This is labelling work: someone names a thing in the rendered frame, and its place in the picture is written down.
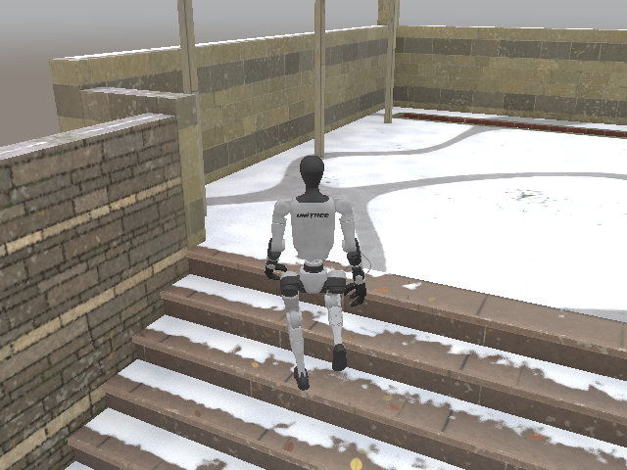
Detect stairs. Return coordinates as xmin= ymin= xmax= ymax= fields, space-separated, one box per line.
xmin=65 ymin=258 xmax=627 ymax=470

